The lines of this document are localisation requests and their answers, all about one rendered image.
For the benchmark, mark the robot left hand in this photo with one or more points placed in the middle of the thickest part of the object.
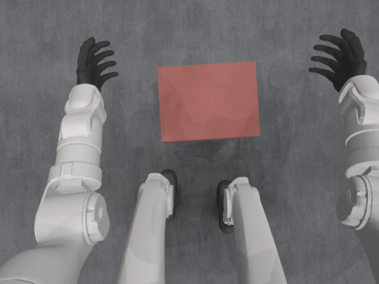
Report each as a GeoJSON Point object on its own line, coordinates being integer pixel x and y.
{"type": "Point", "coordinates": [88, 72]}

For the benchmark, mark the left robot upper arm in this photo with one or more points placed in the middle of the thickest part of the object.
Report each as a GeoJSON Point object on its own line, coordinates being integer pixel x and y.
{"type": "Point", "coordinates": [67, 228]}

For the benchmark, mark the left robot thigh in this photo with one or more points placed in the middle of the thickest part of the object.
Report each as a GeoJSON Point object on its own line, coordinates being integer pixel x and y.
{"type": "Point", "coordinates": [144, 255]}

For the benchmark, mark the robot right forearm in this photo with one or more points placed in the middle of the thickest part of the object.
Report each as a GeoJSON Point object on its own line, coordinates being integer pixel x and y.
{"type": "Point", "coordinates": [359, 105]}

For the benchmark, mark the robot left forearm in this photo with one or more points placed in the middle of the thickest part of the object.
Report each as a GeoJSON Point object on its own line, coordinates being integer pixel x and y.
{"type": "Point", "coordinates": [79, 145]}

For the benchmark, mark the robot right hand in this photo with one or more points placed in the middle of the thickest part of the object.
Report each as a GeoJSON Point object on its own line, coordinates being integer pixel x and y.
{"type": "Point", "coordinates": [350, 58]}

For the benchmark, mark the robot left shin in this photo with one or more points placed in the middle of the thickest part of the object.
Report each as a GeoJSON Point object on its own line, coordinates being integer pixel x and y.
{"type": "Point", "coordinates": [153, 176]}

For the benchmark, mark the carton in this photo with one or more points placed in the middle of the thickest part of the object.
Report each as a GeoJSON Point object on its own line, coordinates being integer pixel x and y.
{"type": "Point", "coordinates": [208, 102]}

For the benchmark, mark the right robot upper arm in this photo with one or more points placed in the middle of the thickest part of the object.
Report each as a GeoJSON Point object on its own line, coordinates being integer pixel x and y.
{"type": "Point", "coordinates": [358, 207]}

